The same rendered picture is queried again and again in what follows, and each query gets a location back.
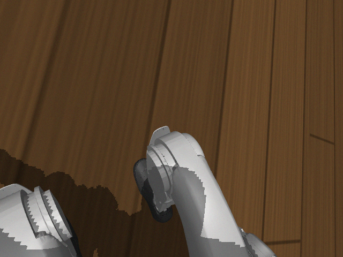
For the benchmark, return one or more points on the right robot foot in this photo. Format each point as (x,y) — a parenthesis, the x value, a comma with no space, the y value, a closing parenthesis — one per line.
(140,175)

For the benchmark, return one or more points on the right robot hand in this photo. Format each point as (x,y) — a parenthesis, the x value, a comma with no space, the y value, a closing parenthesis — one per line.
(255,247)

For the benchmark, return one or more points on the left robot foot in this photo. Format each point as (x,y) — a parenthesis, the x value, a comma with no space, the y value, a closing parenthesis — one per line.
(74,239)

